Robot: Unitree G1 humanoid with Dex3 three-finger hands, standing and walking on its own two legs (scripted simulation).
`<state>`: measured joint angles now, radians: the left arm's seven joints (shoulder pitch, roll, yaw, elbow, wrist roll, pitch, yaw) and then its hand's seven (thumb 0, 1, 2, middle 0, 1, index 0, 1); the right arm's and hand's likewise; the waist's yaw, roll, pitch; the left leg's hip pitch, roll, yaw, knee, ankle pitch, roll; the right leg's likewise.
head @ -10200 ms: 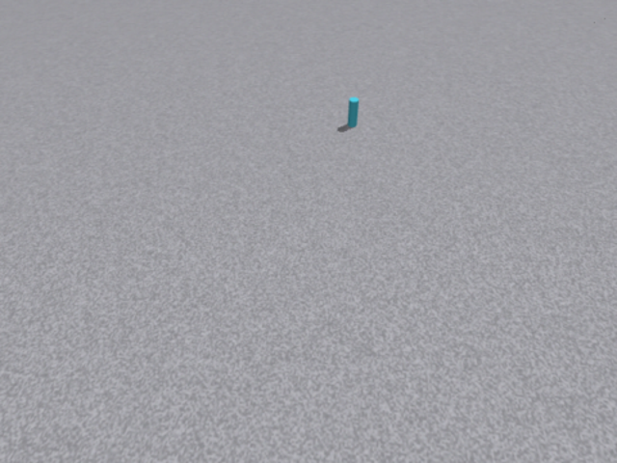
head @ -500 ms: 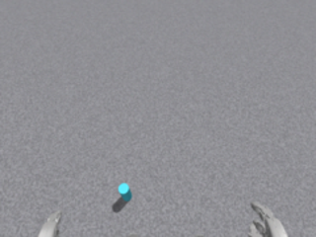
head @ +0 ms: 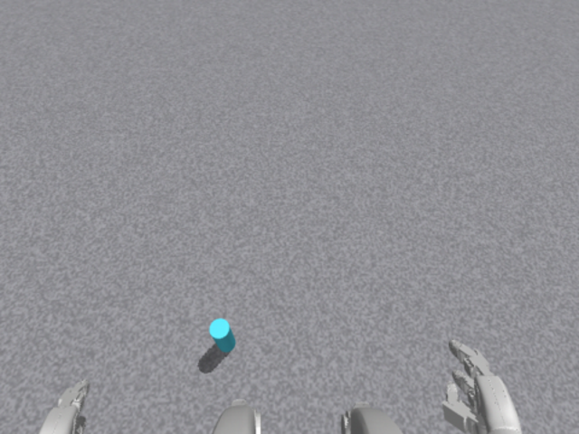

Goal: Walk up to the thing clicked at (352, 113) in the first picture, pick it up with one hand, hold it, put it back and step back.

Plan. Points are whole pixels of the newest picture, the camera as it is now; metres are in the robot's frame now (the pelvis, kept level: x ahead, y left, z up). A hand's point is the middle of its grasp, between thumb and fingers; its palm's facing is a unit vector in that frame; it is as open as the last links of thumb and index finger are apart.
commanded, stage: go down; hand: left
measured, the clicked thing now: (223, 336) +0.41 +0.20 -0.61
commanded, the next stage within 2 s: approach in 1.86 s
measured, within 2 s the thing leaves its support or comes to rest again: neither
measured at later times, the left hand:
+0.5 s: hand (109, 373) +0.25 +0.34 -0.22, palm faces +0.14 -0.97 -0.18, open 17.2 cm
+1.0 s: hand (108, 351) +0.30 +0.37 -0.27, palm faces +0.13 -0.99 -0.10, open 17.5 cm
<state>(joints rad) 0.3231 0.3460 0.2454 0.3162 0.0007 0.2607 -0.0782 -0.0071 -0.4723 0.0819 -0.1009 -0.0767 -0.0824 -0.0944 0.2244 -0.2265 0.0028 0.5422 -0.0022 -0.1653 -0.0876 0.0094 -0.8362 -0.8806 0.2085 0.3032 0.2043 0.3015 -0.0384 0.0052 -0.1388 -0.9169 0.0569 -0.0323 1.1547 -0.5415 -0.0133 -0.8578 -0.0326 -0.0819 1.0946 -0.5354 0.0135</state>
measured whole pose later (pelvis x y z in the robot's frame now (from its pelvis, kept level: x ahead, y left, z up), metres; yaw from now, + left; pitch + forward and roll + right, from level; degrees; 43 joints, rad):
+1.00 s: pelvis -0.08 +0.00 -0.24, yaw -5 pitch +34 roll -6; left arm -0.45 0.76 0.74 1.00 -0.18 -0.37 -0.63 -0.01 -0.55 0.09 -0.03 -0.08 -0.03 -0.08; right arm 0.12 -0.33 0.07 0.68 -0.03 -0.19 -0.05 0.01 -0.88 -0.90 0.21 0.30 0.21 0.30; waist -0.07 -0.03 -0.15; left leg -1.96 0.06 -0.10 2.05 -0.68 -0.01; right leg -1.89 -0.03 -0.08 1.98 -0.68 0.01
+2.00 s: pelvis -0.09 +0.01 -0.30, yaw -7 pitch +32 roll -8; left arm -0.62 0.93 0.83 1.10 -0.20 -0.37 -0.75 -0.02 -0.60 0.05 -0.04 -0.07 -0.04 -0.07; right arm 0.11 -0.37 0.13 0.66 -0.05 -0.18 -0.03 0.00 -0.90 -0.90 0.21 0.30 0.21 0.30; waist -0.11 -0.04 -0.08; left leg -2.15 0.05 -0.13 2.26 -0.69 0.00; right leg -2.06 -0.03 -0.09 2.18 -0.68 0.01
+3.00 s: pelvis -0.11 +0.02 -0.40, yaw -15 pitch +13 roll -17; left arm -0.63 0.87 0.65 1.46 -0.13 -1.04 -0.27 -0.02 -0.60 0.07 -0.04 -0.11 -0.06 -0.09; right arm -0.16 -0.39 0.48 0.57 -0.35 -0.04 0.10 0.00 -0.91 -0.90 0.21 0.30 0.21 0.30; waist -0.24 -0.28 0.28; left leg -2.22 0.04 -0.37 2.66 -0.71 -0.01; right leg -2.06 0.04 -0.24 2.42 -0.62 0.06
